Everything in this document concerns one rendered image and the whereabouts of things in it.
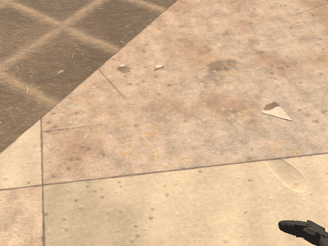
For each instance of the right robot hand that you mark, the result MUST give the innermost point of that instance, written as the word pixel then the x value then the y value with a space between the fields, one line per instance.
pixel 310 231

